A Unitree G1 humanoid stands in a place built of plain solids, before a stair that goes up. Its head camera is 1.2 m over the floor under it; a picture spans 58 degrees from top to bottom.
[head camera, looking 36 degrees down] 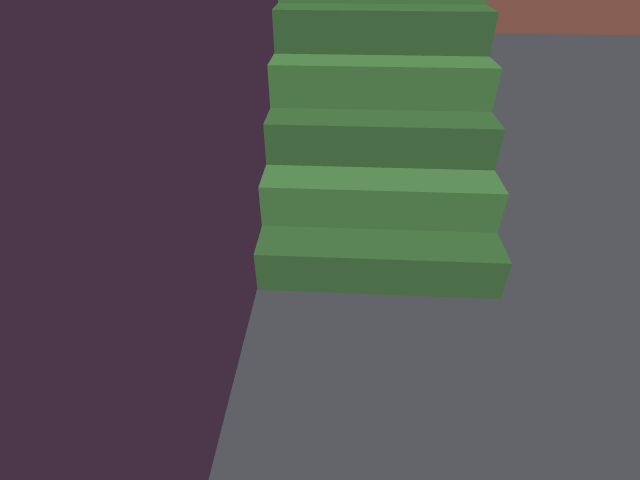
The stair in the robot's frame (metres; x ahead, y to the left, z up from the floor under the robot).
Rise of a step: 0.18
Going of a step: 0.20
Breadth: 0.98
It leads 3 degrees to the right of straight ahead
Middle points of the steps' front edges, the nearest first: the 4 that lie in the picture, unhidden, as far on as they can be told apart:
1.28 -0.23 0.18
1.48 -0.24 0.36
1.68 -0.25 0.54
1.88 -0.26 0.72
